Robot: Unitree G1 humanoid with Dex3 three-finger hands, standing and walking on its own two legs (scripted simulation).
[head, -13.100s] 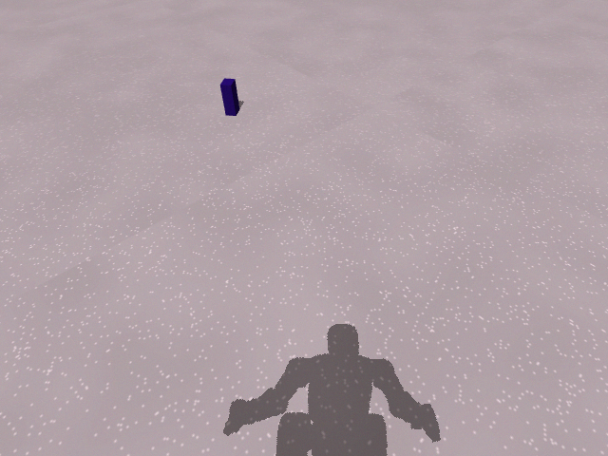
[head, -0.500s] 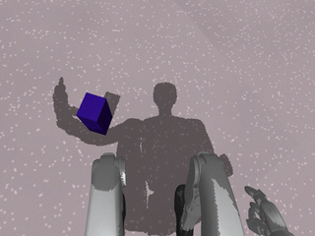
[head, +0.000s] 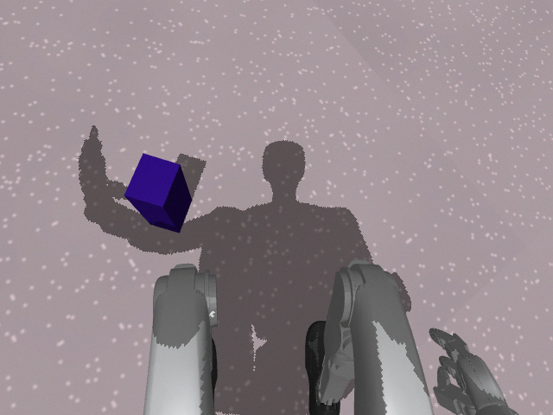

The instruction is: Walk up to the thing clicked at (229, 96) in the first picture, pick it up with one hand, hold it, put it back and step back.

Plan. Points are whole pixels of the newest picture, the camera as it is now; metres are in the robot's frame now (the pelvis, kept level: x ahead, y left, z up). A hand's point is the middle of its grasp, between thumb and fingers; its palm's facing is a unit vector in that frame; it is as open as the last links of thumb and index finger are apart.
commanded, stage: go down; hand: left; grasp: from the side
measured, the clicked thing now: (163, 198) +0.48 +0.23 -0.29
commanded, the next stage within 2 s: approach in 0.06 s
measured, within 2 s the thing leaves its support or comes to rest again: neither
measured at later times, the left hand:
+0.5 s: hand out of the picture +0.40 +0.39 -0.08, palm faces +0.23 -0.97 +0.00, open 17.6 cm
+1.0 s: hand (122, 219) +0.42 +0.29 -0.24, palm faces +0.17 -0.98 +0.03, open 17.6 cm
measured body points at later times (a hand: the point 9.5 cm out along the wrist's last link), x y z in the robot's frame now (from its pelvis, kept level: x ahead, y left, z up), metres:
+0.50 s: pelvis -0.01 +0.00 -0.05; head +0.22 +0.08 +0.34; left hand +0.38 +0.44 -0.07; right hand +0.16 -0.28 -0.13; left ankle +0.08 +0.13 -0.36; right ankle +0.10 -0.13 -0.36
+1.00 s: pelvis -0.01 +0.01 -0.11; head +0.22 +0.14 +0.25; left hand +0.41 +0.34 -0.24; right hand +0.13 -0.26 -0.16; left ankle +0.08 +0.13 -0.36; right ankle +0.10 -0.13 -0.36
